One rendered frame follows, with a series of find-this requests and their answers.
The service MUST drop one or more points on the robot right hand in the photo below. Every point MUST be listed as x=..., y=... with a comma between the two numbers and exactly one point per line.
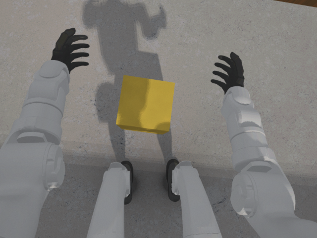
x=235, y=72

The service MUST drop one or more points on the robot right foot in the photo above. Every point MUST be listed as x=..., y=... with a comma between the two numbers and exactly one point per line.
x=171, y=164

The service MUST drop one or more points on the right robot forearm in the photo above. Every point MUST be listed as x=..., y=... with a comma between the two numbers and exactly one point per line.
x=246, y=134

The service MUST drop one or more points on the robot left upper arm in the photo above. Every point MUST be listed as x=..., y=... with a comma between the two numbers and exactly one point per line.
x=28, y=171

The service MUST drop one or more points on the left robot forearm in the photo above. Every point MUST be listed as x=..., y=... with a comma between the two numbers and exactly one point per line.
x=43, y=107

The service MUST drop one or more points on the right robot thigh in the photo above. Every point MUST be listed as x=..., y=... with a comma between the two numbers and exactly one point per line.
x=197, y=215

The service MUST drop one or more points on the carton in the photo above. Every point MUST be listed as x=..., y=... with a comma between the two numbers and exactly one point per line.
x=145, y=105

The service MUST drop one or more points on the robot right upper arm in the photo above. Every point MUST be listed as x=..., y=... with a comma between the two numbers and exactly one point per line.
x=267, y=202

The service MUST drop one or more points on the robot left hand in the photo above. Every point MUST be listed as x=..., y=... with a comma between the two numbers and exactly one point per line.
x=64, y=48

